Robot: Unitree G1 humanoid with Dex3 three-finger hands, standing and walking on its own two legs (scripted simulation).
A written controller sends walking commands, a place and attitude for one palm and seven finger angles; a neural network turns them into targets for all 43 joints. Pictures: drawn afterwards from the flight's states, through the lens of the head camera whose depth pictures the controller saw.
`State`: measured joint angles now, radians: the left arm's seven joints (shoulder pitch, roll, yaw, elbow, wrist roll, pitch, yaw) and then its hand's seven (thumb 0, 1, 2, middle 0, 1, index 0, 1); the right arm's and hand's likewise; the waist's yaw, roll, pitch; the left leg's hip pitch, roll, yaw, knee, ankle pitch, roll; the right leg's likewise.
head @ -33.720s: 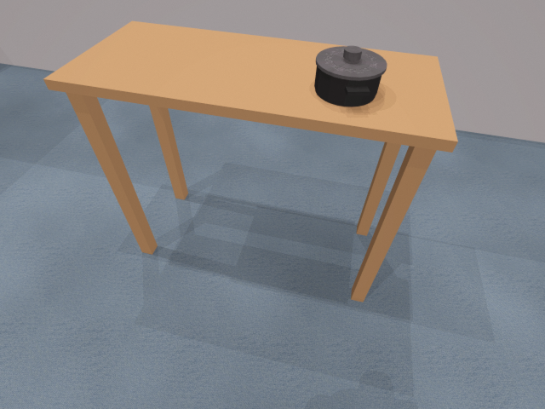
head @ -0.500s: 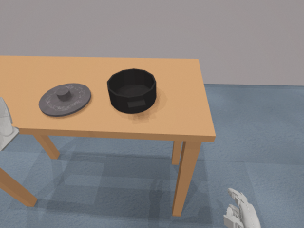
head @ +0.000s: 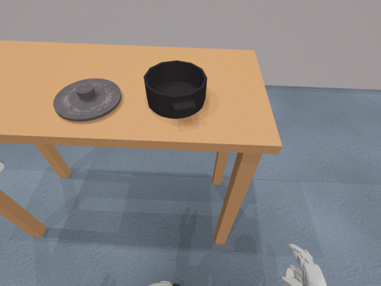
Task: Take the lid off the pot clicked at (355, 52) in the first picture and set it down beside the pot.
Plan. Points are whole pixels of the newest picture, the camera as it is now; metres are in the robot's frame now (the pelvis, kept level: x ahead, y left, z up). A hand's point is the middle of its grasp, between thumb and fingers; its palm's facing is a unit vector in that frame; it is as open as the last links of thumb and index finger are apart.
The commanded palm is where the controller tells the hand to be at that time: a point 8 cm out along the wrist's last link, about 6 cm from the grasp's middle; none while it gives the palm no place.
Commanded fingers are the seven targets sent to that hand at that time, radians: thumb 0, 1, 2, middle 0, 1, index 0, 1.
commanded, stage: step back with the hand held close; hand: left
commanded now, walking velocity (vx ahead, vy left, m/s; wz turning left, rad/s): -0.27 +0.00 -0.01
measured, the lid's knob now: (85, 91) +0.54 +0.31 +0.10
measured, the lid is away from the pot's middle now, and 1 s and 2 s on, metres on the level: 0.23 0.23 0.23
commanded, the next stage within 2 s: stop stepping back and stand still in 0.72 s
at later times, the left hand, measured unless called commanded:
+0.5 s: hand out of the picture +0.14 +0.24 +0.28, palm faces +0.47 -0.78 -0.42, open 7.4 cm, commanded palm +0.09 +0.29 +0.28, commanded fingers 0.00 0.90 0.90 -0.20 -0.30 -0.20 -0.30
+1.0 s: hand out of the picture +0.03 +0.26 +0.28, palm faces +0.47 -0.73 -0.49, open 7.4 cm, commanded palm -0.05 +0.32 +0.28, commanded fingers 0.00 0.90 0.90 -0.20 -0.30 -0.20 -0.30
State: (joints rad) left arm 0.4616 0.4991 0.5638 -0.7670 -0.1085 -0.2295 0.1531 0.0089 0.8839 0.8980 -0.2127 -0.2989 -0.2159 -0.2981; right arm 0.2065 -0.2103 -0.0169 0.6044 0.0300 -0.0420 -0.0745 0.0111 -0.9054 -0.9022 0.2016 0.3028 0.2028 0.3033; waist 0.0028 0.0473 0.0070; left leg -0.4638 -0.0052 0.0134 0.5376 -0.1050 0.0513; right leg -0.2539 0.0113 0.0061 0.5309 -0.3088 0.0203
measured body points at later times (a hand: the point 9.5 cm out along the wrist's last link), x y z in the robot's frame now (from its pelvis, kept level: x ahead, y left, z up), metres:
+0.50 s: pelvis -0.05 +0.02 +0.00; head -0.03 +0.03 +0.45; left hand +0.11 +0.28 +0.30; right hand +0.12 -0.22 -0.08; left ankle +0.03 +0.11 -0.70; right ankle -0.04 -0.13 -0.73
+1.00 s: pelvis -0.18 +0.05 -0.01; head -0.16 +0.04 +0.44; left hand +0.00 +0.30 +0.31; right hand -0.05 -0.22 -0.10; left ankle -0.14 +0.20 -0.73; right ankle -0.11 -0.08 -0.73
